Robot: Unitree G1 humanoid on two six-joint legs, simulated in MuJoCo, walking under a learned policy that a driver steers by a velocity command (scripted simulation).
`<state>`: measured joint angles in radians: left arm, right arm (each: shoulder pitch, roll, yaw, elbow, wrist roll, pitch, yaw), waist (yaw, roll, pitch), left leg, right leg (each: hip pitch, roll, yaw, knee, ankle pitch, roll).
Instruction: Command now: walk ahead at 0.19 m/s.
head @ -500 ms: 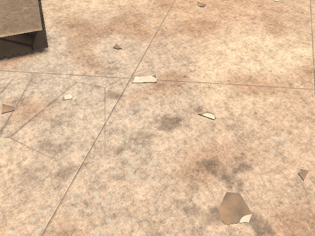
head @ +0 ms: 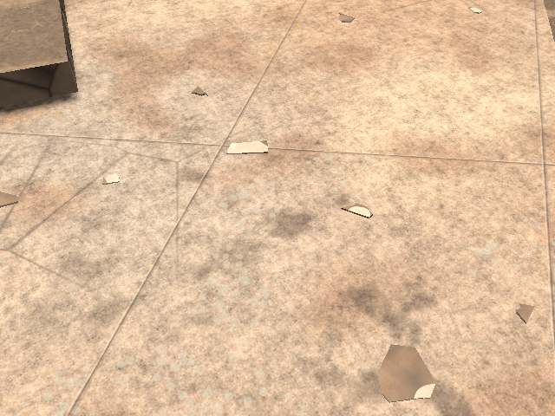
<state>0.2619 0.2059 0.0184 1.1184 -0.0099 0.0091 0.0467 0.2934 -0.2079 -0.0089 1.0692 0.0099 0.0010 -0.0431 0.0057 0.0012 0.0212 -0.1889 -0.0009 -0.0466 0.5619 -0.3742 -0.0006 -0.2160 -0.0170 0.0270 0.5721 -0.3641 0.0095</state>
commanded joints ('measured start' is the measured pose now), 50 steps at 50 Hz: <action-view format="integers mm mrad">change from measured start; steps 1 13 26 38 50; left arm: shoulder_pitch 35 259 148 123 141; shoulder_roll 94 94 73 86 61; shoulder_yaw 15 6 5 10 6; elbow -38 -18 -39 -28 -14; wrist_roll -8 16 9 11 13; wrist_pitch -29 -80 -20 1 -19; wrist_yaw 0 -32 0 9 6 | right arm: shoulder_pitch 46 -16 -75 -146 -133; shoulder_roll -109 -45 -133 -108 -91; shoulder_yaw -22 -9 -52 -60 -58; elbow -31 -81 -49 -9 19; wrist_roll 11 18 7 4 -1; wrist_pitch -27 -63 -20 -12 7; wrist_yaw -1 17 19 17 0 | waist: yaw -5 52 -19 -3 -11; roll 18 -178 21 1 -7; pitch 166 -10 -40 -13 45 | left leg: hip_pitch -169 -365 193 95 58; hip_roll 24 -5 91 43 27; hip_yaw -50 -6 -41 7 16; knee -158 528 -25 -79 -113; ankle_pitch -384 -293 856 576 342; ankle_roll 84 -53 104 65 45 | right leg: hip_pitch -136 246 -13 64 -20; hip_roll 9 -333 4 -10 -7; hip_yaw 4 390 -7 -18 -23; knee -102 -137 -117 -175 -202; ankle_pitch -343 1080 359 321 164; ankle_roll -68 -276 25 12 2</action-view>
